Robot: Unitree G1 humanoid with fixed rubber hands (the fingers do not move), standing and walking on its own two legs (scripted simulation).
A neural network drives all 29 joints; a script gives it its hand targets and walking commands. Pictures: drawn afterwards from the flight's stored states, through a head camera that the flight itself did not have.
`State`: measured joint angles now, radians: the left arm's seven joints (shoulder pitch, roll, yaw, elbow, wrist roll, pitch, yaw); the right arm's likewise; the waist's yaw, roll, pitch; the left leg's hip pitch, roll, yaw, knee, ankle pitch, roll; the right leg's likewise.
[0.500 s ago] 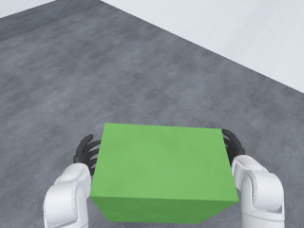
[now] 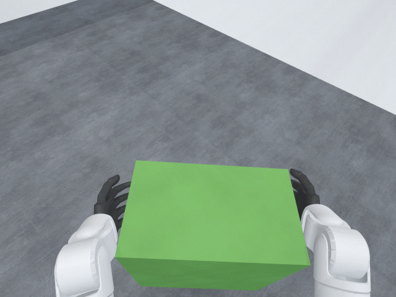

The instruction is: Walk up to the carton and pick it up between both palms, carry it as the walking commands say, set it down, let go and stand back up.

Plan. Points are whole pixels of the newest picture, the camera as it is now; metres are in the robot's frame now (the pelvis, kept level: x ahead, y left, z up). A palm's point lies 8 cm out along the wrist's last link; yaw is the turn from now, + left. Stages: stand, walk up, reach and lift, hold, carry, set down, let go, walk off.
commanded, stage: carry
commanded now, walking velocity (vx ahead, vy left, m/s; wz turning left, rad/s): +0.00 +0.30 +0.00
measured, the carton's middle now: (205, 235) +0.24 +0.00 +0.00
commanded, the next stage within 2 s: none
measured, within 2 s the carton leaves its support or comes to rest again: neither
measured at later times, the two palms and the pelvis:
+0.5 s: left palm (18, 239) +0.21 +0.31 +0.07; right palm (233, 232) +0.22 -0.04 +0.07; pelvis -0.03 +0.14 +0.00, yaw -1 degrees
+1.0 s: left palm out of the picture +0.16 +0.45 +0.08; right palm (145, 272) +0.16 +0.10 +0.07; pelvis -0.08 +0.29 +0.00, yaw -3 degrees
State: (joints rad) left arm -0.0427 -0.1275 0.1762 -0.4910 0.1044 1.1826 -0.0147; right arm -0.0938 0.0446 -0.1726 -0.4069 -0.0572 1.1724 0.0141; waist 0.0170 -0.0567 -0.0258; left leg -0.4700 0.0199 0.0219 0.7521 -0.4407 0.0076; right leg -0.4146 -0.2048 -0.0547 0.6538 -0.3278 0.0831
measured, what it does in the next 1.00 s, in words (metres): steps to the left: left foot, then right foot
